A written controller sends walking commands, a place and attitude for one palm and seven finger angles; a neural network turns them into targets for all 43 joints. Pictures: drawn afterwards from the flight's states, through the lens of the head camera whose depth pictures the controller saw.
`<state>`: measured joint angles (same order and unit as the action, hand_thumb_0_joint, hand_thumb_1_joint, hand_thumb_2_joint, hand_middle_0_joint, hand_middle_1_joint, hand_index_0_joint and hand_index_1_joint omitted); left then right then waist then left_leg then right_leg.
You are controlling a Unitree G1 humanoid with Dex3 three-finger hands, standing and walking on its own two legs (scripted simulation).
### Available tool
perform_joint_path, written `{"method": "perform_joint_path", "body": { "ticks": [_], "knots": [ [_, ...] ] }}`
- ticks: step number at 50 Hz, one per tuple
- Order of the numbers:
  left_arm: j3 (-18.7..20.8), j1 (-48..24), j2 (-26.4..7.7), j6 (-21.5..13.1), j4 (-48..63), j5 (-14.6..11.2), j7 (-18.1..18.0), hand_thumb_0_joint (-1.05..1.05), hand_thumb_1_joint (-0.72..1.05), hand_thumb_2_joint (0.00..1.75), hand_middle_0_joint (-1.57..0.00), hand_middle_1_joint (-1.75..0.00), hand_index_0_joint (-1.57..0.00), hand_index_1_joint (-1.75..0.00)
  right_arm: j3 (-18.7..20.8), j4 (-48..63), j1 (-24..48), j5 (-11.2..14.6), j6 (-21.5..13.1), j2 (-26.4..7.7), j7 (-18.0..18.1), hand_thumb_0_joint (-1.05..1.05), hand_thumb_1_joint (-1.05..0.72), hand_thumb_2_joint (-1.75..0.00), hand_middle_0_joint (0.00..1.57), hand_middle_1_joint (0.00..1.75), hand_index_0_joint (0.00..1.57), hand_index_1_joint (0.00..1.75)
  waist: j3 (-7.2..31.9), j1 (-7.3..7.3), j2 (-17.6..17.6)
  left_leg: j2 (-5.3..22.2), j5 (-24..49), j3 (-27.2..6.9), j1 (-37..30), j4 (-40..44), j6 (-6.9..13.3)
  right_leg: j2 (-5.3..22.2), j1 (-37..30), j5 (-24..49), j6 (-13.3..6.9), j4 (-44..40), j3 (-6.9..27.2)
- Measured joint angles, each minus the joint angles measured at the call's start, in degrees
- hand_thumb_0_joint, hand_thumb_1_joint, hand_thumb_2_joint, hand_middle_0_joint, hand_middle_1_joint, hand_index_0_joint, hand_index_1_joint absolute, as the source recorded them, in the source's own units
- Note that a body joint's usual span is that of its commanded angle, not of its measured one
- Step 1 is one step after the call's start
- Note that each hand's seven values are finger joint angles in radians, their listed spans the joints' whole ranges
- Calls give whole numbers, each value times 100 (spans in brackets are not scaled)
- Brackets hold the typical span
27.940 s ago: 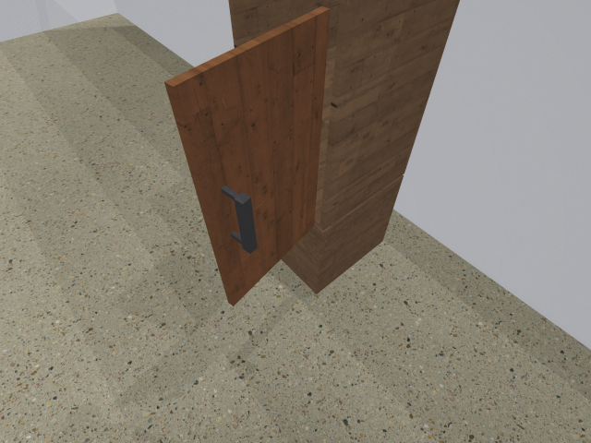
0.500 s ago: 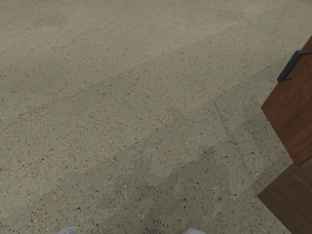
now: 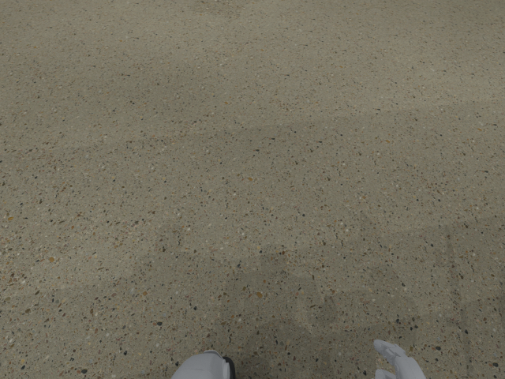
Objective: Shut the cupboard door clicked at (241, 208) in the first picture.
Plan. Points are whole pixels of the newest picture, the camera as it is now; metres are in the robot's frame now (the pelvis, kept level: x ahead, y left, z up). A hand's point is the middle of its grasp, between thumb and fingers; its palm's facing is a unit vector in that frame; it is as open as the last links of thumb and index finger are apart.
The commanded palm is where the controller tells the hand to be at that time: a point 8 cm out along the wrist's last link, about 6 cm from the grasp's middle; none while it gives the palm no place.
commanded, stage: walk to a spot facing it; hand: left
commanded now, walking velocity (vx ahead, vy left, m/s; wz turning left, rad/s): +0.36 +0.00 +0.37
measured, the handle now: out of the picture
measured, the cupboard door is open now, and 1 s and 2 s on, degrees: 64 64 64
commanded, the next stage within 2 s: turn to face it in 0.62 s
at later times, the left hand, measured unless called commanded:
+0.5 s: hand (184, 253) +0.34 +0.17 -0.13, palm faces +0.10 -0.97 -0.22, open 7.4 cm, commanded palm none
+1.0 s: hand (155, 295) +0.26 +0.22 -0.17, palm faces +0.36 -0.91 -0.18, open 7.4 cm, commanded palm none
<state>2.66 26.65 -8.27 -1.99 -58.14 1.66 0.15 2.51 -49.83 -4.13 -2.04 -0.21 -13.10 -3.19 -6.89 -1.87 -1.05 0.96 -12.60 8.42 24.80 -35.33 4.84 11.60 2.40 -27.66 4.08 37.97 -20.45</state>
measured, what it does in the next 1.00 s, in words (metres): walks ahead, turning left: right foot, then left foot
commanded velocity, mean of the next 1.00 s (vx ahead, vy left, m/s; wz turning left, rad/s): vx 0.15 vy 0.00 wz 0.13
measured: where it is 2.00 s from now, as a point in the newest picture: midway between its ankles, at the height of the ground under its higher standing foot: (242, 314)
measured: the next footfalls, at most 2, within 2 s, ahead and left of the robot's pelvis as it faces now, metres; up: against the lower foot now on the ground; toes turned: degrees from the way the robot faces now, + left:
right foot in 0.44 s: +0.33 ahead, -0.13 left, +0.00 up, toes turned +2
left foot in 0.84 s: +0.39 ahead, +0.15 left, +0.00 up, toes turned +26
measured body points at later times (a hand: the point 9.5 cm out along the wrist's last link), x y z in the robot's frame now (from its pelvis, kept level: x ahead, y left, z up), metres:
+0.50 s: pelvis +0.21 -0.03 +0.01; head +0.25 -0.03 +0.46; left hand +0.33 +0.22 -0.11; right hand +0.20 -0.27 -0.15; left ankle +0.09 +0.08 -0.67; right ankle +0.29 -0.13 -0.72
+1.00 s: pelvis +0.33 +0.05 +0.01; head +0.36 +0.08 +0.46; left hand +0.24 +0.27 -0.15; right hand +0.55 -0.12 -0.10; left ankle +0.35 +0.13 -0.72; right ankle +0.33 -0.11 -0.66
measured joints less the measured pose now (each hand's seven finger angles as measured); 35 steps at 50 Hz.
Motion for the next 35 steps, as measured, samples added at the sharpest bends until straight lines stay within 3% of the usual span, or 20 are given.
{"method": "perform_joint_path", "body": {
  "ticks": [2, 4, 7, 11, 16, 21, 23, 25, 28, 31, 35],
  "knots": [
    [18, -125, -108, 169, -42, -28, 33, 1, 90, 89, -20, -30, -20, -30, -16, 72, 46, 21, -162, 33, 95, 1, -91, -90, 19, 30, 20, 29, -83, 42, -33, -48, -70, -28, 58, -465, 42, -22, 845, -142, -93, 1909, 831],
    [84, -403, -230, 258, -9, -19, 6, 1, 90, 89, -20, -30, -20, -30, -69, 48, -51, 41, -232, 80, 187, 1, -91, -90, 20, 30, 20, 30, -89, 28, -76, -104, -383, -71, -113, -482, 1, -166, 1639, -4, -156, 3020, 1391],
    [184, -895, -351, 240, 195, 37, 29, 1, 91, 89, -20, -30, -20, -30, -118, -118, -328, 42, -259, 159, 299, 0, -91, -90, 20, 30, 20, 30, -23, 52, -87, -215, -346, -198, -525, -5, -73, -199, 2469, 524, -158, 3087, 1707],
    [216, -1430, -391, 182, 525, 47, 73, 1, 91, 89, -19, -30, -19, -30, -110, -437, -779, 71, -256, 256, 354, 0, -92, -90, 20, 30, 20, 30, 153, 138, -54, -320, -230, -388, -1117, 708, -53, -218, 3047, 1193, -107, 2228, 1864],
    [173, -1904, -377, 176, 761, 31, 131, 0, 91, 89, -19, -30, -19, -30, -66, -747, -1312, 67, -246, 298, 333, 1, -92, -90, 20, 30, 20, 30, 323, 325, -29, -360, -294, -579, -1758, 1284, -153, -344, 3036, 1833, -90, 829, 1853],
    [106, -2101, -363, 99, 903, 27, 170, 0, 91, 89, -19, -30, -19, -30, -28, -981, -1717, 57, -205, 316, 324, 1, -92, -90, 20, 30, 20, 30, 359, 494, 10, -285, -850, -719, -2112, 1058, -356, -660, 2326, 1933, -193, -353, 1699],
    [69, -2119, -318, -51, 944, 57, 151, 0, 91, 89, -19, -30, -19, -30, 0, -1069, -1816, 111, -165, 288, 312, 1, -91, -90, 20, 30, 20, 30, 330, 505, 95, -239, -1350, -875, -1781, -18, -317, -750, 2057, 1696, -365, -488, 1608],
    [15, -2079, -211, -111, 942, 52, 99, 0, 91, 89, -20, -30, -20, -30, 45, -1103, -1743, 128, -76, 234, 313, 1, -91, -90, 20, 30, 20, 30, 223, 538, 205, -264, -1607, -1003, -1088, -1825, -257, -750, 1912, 1448, -470, -321, 1411],
    [-18, -1834, -65, -90, 845, 30, 8, 0, 90, 89, -20, -30, -20, -30, 100, -1042, -1604, 113, 2, 179, 284, 1, -91, -90, 20, 30, 20, 30, 244, 537, 231, -151, -1106, -863, -140, -3339, -334, -693, 1498, 1393, -466, -656, 1145],
    [37, -1543, 9, -93, 693, -10, -82, 0, 91, 89, -20, -30, -20, -30, 133, -876, -1372, 99, 86, 157, 240, 1, -92, -90, 20, 30, 20, 29, 300, 528, 184, 40, -784, -726, 492, -3360, -479, -634, 1131, 1379, -442, -1053, 879],
    [126, -1309, -170, -67, 564, -6, -147, -2, 94, 89, -20, -30, -20, -30, 141, -615, -977, 80, 173, 144, 172, 1, -92, -90, 19, 30, 20, 29, 268, 435, 105, 233, -492, -542, 848, -2463, -580, -563, 770, 1248, -355, -1290, 519]
  ]
}}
